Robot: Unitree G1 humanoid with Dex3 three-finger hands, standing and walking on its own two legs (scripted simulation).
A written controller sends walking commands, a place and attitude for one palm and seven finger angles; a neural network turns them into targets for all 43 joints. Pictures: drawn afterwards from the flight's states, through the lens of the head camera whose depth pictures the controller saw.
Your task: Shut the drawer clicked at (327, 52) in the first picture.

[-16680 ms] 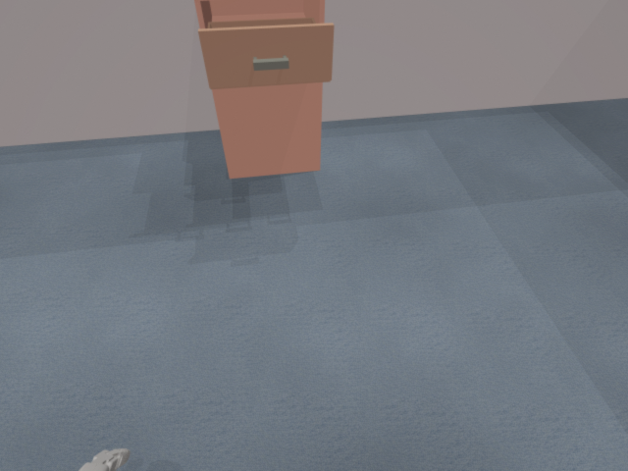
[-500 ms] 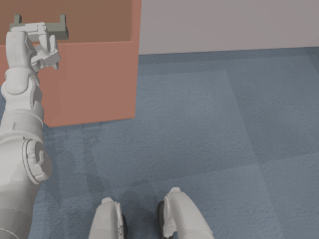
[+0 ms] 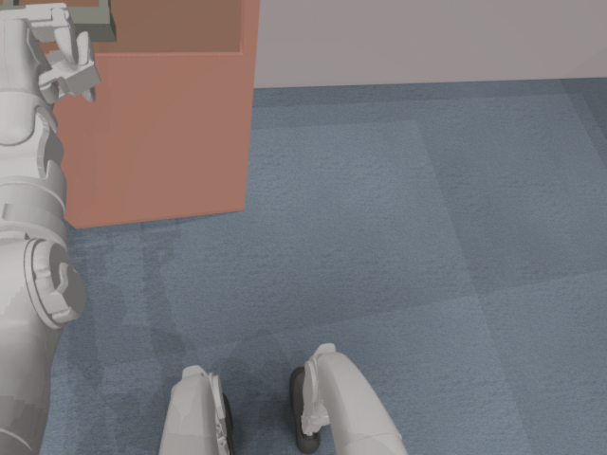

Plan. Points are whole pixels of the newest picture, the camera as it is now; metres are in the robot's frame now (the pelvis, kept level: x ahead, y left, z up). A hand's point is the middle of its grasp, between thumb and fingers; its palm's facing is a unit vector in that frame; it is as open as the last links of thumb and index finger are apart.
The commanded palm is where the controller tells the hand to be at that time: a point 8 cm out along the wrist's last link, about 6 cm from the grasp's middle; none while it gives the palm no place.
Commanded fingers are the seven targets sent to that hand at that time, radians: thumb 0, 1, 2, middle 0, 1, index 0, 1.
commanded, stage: pull the fist back off the drawer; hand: left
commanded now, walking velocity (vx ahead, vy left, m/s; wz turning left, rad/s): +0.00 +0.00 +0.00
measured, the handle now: (59, 10) +0.64 +0.21 +0.07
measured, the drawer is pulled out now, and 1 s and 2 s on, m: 0.00 0.00 0.00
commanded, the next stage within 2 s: draw the hand back to the body in 0.38 s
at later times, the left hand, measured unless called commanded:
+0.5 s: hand (74, 84) +0.54 +0.19 +0.07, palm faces +0.08 -1.00 -0.03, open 3.2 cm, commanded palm +0.50 +0.22 +0.08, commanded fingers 0.00 0.90 0.90 -1.40 -1.60 -1.40 -1.60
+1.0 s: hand out of the picture +0.40 +0.20 +0.16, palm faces +0.05 -1.00 -0.04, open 3.2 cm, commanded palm +0.36 +0.25 +0.17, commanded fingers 0.00 0.90 0.90 -1.40 -1.60 -1.40 -1.60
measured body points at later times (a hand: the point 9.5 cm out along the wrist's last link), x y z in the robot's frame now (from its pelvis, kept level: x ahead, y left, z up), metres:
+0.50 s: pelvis +0.05 +0.00 +0.03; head +0.20 +0.03 +0.45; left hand +0.53 +0.24 +0.07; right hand +0.08 -0.26 -0.08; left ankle +0.04 +0.09 -0.62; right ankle +0.06 -0.13 -0.62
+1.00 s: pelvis +0.07 -0.01 +0.09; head +0.11 -0.01 +0.53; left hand +0.39 +0.25 +0.17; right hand +0.21 -0.25 -0.01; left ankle +0.04 +0.09 -0.62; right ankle +0.06 -0.13 -0.62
